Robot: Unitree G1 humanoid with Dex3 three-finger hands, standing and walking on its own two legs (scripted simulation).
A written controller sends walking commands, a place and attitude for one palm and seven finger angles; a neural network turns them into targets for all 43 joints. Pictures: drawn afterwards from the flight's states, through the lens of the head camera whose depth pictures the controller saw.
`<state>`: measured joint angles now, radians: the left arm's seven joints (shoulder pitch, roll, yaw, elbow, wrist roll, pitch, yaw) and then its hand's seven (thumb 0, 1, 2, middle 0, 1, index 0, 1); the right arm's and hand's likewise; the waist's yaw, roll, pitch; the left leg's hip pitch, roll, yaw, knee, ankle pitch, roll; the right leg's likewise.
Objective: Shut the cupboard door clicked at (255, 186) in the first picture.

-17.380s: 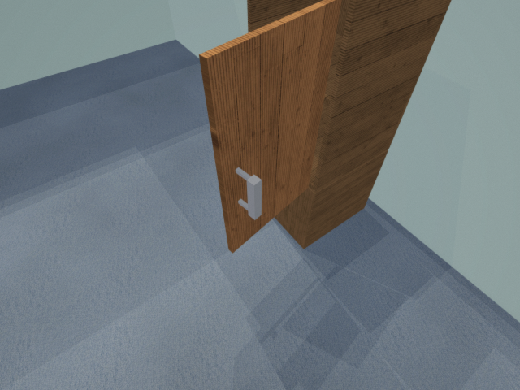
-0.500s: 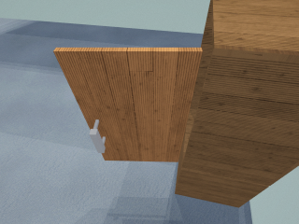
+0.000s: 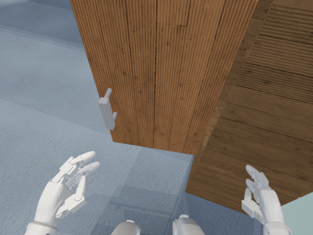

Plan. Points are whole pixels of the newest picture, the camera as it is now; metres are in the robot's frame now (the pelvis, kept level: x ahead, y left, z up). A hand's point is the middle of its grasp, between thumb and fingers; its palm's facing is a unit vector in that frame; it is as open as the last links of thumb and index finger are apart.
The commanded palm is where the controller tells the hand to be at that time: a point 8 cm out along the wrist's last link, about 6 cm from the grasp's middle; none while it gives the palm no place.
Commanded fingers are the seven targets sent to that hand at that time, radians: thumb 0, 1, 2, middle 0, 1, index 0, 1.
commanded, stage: raise the hand and make a fist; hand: left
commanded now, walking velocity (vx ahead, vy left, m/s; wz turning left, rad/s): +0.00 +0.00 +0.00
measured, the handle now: (109, 109) +0.47 +0.18 +0.01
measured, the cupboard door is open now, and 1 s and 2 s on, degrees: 100 100 100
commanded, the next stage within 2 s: bring the fist close to the handle in 1.58 s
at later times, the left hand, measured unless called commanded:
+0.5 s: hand (71, 198) +0.20 +0.21 +0.02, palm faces -0.11 -0.99 -0.02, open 4.2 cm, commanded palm +0.17 +0.26 +0.02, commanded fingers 0.00 0.90 0.90 -0.97 -1.14 -0.97 -1.14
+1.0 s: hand (68, 195) +0.21 +0.22 +0.02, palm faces -0.12 -0.99 -0.02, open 3.1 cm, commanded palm +0.19 +0.27 +0.02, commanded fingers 0.00 0.90 0.90 -1.30 -1.50 -1.30 -1.50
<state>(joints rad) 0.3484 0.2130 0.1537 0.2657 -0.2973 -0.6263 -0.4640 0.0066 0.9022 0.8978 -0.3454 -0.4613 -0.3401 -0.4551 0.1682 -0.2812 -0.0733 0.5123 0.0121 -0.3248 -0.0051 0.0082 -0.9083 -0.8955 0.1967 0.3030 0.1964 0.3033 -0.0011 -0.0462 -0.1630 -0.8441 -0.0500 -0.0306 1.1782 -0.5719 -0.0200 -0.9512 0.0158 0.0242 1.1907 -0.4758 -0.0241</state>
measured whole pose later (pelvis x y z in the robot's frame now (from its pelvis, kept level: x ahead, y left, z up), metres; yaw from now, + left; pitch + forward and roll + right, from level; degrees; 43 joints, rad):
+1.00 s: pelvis +0.00 +0.03 -0.03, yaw +0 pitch +19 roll -3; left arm 0.41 0.29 0.15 -0.10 -0.31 -0.34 -0.36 0.02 0.90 0.90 -1.24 -1.43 -1.23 -1.43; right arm 0.20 -0.23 0.03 0.41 0.02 -0.17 -0.04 0.01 -0.90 -0.90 0.20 0.30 0.20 0.30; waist 0.01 0.02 -0.18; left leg -1.07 -0.05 -0.08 1.39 -0.64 0.02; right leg -1.12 0.02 -0.03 1.29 -0.51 0.01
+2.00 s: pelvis +0.00 +0.02 -0.03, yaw +0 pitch +20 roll -3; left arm 0.21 0.27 0.10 0.01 -0.27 -0.31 -0.31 0.02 0.90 0.90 -1.30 -1.50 -1.30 -1.50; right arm 0.23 -0.24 0.03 0.45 0.03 -0.14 -0.05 0.01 -0.91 -0.90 0.20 0.30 0.20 0.30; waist -0.02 0.03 -0.18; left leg -1.08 -0.04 -0.08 1.38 -0.64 0.01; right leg -1.14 0.02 -0.03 1.29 -0.50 0.00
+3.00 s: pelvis +0.00 +0.01 -0.02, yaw +0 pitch +22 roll +0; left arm -0.27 0.23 0.13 0.53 -0.19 -0.42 -0.21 0.02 0.90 0.90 -1.30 -1.50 -1.29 -1.50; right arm 0.26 -0.25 0.00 0.54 0.01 -0.02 -0.02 0.01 -0.91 -0.90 0.20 0.30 0.20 0.30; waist -0.06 0.02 -0.16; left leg -1.04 -0.04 -0.04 1.27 -0.60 0.00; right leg -1.13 0.02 0.01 1.23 -0.48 -0.01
